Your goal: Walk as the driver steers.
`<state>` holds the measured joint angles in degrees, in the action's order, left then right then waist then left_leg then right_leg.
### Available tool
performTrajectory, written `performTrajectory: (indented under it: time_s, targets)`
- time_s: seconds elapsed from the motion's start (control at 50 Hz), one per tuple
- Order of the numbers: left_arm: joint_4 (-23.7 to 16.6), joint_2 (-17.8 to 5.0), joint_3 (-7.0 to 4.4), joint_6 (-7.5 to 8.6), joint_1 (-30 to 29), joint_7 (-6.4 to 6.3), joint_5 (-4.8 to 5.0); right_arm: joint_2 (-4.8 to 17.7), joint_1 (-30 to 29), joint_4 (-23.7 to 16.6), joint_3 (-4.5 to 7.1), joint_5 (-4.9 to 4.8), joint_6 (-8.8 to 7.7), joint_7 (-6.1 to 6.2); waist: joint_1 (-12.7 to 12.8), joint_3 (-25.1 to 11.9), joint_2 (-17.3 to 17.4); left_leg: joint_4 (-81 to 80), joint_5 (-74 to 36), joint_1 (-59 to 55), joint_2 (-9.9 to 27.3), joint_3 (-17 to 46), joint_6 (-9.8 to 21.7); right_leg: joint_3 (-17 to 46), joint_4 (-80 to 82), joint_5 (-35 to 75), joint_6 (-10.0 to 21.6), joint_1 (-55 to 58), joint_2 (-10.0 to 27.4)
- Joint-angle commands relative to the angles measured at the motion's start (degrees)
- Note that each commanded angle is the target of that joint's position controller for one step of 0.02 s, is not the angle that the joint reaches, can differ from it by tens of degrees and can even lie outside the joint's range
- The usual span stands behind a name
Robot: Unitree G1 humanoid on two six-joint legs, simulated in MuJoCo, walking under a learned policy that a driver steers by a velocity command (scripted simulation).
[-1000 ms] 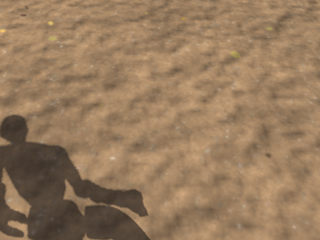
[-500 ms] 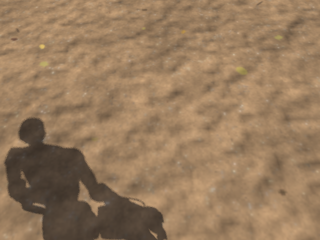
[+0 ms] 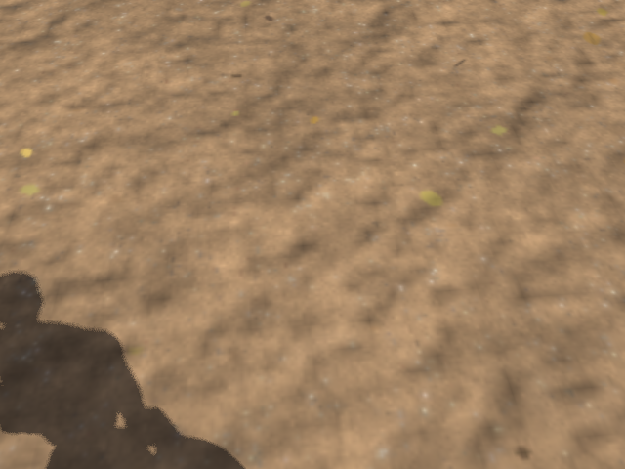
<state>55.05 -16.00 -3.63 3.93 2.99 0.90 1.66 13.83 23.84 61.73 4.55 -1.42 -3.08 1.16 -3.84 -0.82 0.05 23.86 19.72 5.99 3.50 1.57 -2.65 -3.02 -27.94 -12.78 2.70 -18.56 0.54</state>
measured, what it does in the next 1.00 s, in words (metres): walks ahead: left foot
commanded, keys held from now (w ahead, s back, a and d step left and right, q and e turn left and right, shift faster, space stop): w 0.52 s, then w+e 0.48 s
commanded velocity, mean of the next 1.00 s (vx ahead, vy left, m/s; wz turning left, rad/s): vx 0.48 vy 0.00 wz -0.16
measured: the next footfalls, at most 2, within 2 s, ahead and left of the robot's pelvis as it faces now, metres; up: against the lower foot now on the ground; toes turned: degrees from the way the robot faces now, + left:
left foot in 0.46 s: +0.42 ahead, +0.13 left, +0.00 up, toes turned +2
right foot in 1.04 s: +0.70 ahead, -0.13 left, +0.00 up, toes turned -18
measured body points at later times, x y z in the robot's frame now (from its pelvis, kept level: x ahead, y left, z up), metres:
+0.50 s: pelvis +0.25 +0.03 -0.02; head +0.29 +0.04 +0.43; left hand +0.18 +0.30 -0.16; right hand +0.47 -0.21 -0.11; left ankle +0.38 +0.13 -0.74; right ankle +0.05 -0.11 -0.71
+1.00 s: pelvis +0.52 +0.01 -0.01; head +0.55 -0.01 +0.44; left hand +0.76 +0.20 -0.12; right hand +0.47 -0.26 -0.15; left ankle +0.38 +0.13 -0.74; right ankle +0.66 -0.14 -0.72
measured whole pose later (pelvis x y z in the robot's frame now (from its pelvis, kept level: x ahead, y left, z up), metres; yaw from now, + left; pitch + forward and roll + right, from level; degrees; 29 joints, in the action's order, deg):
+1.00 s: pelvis +0.52 +0.01 -0.01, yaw -13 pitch +2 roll +2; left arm 48.7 -13.3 -3.5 2.4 3.1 3.2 1.2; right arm 14.6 17.8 56.8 3.8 -0.1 -3.7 1.4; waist -3.1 1.3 -1.0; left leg 14.0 22.5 -7.4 -0.4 -15.0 -0.7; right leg -3.0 -35.7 -3.5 4.6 -34.6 3.5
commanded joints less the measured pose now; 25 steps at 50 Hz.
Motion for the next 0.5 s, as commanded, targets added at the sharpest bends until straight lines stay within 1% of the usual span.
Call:
performTrajectory:
  time_s: [0.02,0.04,0.06,0.08,0.1,0.12,0.14,0.16,0.2,0.22,0.26,0.28,0.32,0.36,0.38,0.4,0.42,0.44,0.46,0.48,0.5]
  targets:
    - [2.3,-11.7,-3.36,-0.43,17.5,-1.52,-0.3,4.1,-7.6,-5.9,0.11,0.94,-1.54,-0.15,11.2,-5.4,-8.8,21.3,-4.9,27.2,0.1,-2.8,4.0,18.6,7.4,-2.9,6.2,32.0,12.8]
    - [3.9,-14.9,-3.83,-0.19,23.2,-0.77,-0.69,2.3,-8.0,-8.0,-0.37,0.55,-2.8,0.23,12.1,-8.8,-19.0,36.0,12.2,38.0,-4.6,-2.1,2.8,39.1,15.4,-11.8,13.9,36.2,22.2]
    - [3.0,-10.9,-2.41,0.59,18.8,-0.53,-0.94,6.4,-9.4,-8.0,0.68,-0.4,-3.47,-0.04,10.0,-3.8,-11.6,45.0,10.7,43.3,-0.1,2.3,4.0,38.6,15.7,-17.4,14.1,32.3,22.1]
    - [1.6,-7.6,-1.47,1.17,14.6,-0.31,-1.1,7.3,-10.3,-7.9,0.95,-1.12,-3.86,-0.53,8.5,0.2,-8.9,46.3,5.0,44.6,2.2,2.3,5.5,32.3,16.4,-16.5,12.0,27.8,19.2]
    - [0.6,-6.2,-0.91,1.54,11.5,0.04,-1.45,6.5,-10.5,-7.4,0.97,-0.91,-3.9,-0.47,7.0,2.2,-6.4,45.2,0.1,43.5,3.6,1.5,5.9,27.2,17.4,-11.9,10.6,23.7,16.8]
    - [0.1,-5.4,-0.55,1.65,9.9,0.25,-1.45,6.0,-10.9,-7.5,1.12,-0.29,-3.79,-0.35,5.9,3.9,-5.4,42.1,-3.3,42.1,4.9,1.6,5.8,23.2,18.2,-5.0,9.8,20.2,15.6]
    - [0.4,-4.0,-0.05,1.51,10.1,0.22,-1.7,5.3,-10.9,-7.6,1.14,-0.01,-3.49,-0.42,5.1,3.9,-5.5,39.7,-5.5,39.3,5.6,1.3,5.6,19.4,19.0,0.5,9.0,17.6,14.2]
    - [0.8,-3.8,0.06,1.38,11.2,0.0,-1.81,4.4,-11.0,-7.7,1.07,0.06,-3.19,-0.49,4.7,3.8,-5.8,37.1,-6.9,37.9,5.5,0.7,5.1,16.9,19.5,5.1,8.9,16.5,13.3]
    - [1.5,-5.2,-0.19,1.2,13.1,-0.73,-1.78,3.5,-14.0,-9.0,0.84,0.62,-2.77,-0.64,4.7,4.2,-4.5,30.6,-10.6,37.5,4.7,-0.6,3.6,13.3,20.1,12.0,9.4,15.4,12.5]
    - [1.6,-5.9,-0.32,1.13,13.5,-1.06,-1.72,2.9,-16.5,-10.0,0.51,0.8,-2.68,-0.8,4.9,4.6,-3.9,25.7,-13.3,36.4,4.2,-0.9,3.1,11.6,20.5,13.3,9.3,14.2,11.9]
    - [1.7,-6.8,-0.55,1.12,14.4,-1.5,-1.58,1.7,-21.6,-11.7,-0.29,0.7,-2.61,-1.37,5.8,5.5,-4.1,16.8,-19.2,32.5,2.5,-2.1,2.7,8.7,21.5,13.9,8.7,11.6,10.8]
    - [2.0,-7.1,-0.67,1.18,15.3,-1.62,-1.41,1.6,-23.7,-12.4,-0.58,0.52,-2.55,-1.72,6.3,5.9,-4.1,13.7,-21.3,30.6,1.7,-3.0,2.8,7.7,22.0,13.2,8.5,10.9,10.6]
    - [2.9,-7.2,-0.89,1.24,17.8,-1.68,-0.86,2.2,-27.1,-13.5,-0.91,0.21,-2.42,-2.33,7.1,6.7,-3.9,10.1,-23.9,28.6,0.8,-3.0,3.3,7.2,22.4,12.4,8.3,12.0,11.5]
    - [3.9,-7.2,-1.13,0.98,19.2,-1.76,-0.38,3.2,-29.0,-14.6,-0.98,0.04,-2.37,-2.89,6.8,7.3,-3.6,7.6,-23.6,29.0,0.9,-1.7,4.5,7.0,21.3,14.2,7.8,16.2,13.4]
    - [4.1,-7.3,-1.33,0.74,19.5,-1.8,-0.3,3.9,-29.3,-15.0,-0.88,0.04,-2.41,-3.15,6.4,7.1,-3.4,6.7,-22.2,28.8,0.7,-1.5,5.3,6.9,20.0,16.2,7.4,18.6,14.2]
    - [4.1,-7.7,-1.55,0.45,19.4,-1.82,-0.32,4.8,-28.7,-15.1,-0.63,0.01,-2.44,-3.33,5.5,6.3,-3.5,6.0,-20.4,27.2,0.3,-1.7,6.0,6.7,18.2,19.7,6.8,20.6,14.8]
    - [4.0,-8.3,-1.78,0.16,18.9,-1.81,-0.42,6.0,-26.8,-14.9,-0.12,0.03,-2.47,-3.38,4.1,4.5,-4.2,5.9,-18.3,23.4,-1.0,-2.7,6.8,6.2,15.0,27.7,6.2,22.0,14.9]
    - [3.8,-8.5,-1.87,-0.23,18.3,-1.81,-0.51,7.7,-22.4,-13.8,0.76,0.13,-2.44,-3.29,1.4,1.1,-5.0,5.9,-16.5,16.4,-2.9,-4.3,7.9,4.9,8.8,37.6,5.2,22.3,13.9]
    - [3.5,-7.3,-1.4,-0.7,18.2,-1.82,-0.8,9.9,-12.9,-10.9,2.14,0.12,-2.26,-2.99,-2.9,-4.2,-4.6,5.8,-15.9,3.9,-4.3,-5.3,9.5,2.8,-2.5,41.6,3.7,19.1,11.0]
    - [2.3,-5.3,-0.41,-0.9,19.4,-1.81,-1.86,13.9,-2.7,-8.8,3.28,0.77,-2.11,-2.46,-5.7,-12.1,1.0,7.4,-14.1,-13.9,5.6,6.1,12.9,0.6,-20.8,26.5,1.8,6.6,7.6]
    - [2.0,3.1,1.84,0.31,26.7,-1.17,-1.7,17.2,0.5,-7.5,3.64,1.01,-1.91,-2.8,-1.0,-20.2,16.6,-1.6,1.7,-29.8,18.6,35.6,22.2,2.4,-41.1,-14.4,-1.7,-14.1,-3.8]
